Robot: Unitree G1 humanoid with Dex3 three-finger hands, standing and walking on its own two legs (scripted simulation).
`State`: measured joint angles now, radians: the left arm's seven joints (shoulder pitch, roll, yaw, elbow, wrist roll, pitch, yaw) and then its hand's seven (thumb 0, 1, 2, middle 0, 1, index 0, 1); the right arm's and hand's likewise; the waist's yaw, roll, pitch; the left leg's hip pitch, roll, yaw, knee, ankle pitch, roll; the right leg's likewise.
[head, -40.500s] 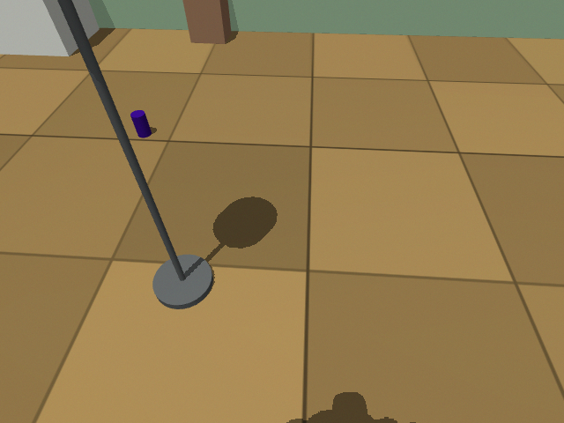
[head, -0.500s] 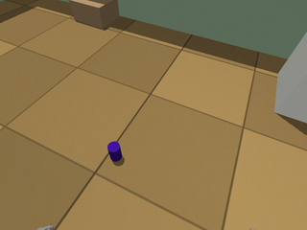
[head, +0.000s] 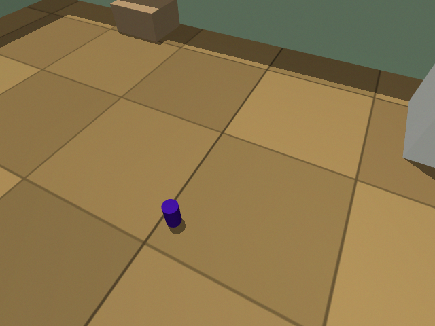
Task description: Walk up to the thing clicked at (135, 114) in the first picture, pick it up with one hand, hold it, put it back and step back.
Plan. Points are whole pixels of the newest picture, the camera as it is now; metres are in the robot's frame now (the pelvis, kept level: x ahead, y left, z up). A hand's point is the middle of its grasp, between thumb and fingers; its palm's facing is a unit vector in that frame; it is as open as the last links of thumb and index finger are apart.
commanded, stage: walk up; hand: left
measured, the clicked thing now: (172, 213) +0.71 +0.23 -0.70
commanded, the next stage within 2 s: stand in 0.38 s
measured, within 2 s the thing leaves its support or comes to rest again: neither
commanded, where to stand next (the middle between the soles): +0.31 +0.01 m, yaw -2 degrees
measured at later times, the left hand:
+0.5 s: hand out of the picture +0.10 +0.26 -0.14, palm faces -0.01 -0.94 -0.33, open 7.3 cm
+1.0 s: hand out of the picture +0.08 +0.25 -0.14, palm faces -0.04 -0.94 -0.34, open 7.3 cm
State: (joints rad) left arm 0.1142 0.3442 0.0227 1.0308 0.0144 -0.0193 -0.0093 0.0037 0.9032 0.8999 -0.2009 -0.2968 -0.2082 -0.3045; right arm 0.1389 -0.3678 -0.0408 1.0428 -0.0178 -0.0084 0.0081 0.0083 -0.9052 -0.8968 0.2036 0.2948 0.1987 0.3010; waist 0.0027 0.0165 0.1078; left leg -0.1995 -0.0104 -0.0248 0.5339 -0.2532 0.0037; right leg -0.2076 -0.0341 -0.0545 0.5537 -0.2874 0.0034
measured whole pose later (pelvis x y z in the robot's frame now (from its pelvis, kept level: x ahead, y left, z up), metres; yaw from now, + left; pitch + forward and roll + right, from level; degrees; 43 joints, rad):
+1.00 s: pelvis +0.00 +0.00 +0.02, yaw -1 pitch -3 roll +0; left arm 0.10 0.35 -0.01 1.14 0.01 -0.02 -0.01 0.00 0.91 0.90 -0.20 -0.30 -0.21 -0.30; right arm 0.10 -0.35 0.00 1.14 -0.01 -0.01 0.01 0.01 -0.90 -0.90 0.20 0.29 0.20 0.30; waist 0.01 0.01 0.06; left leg -0.10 -0.01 -0.01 0.31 -0.16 0.00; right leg -0.11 -0.03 -0.04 0.31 -0.16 0.01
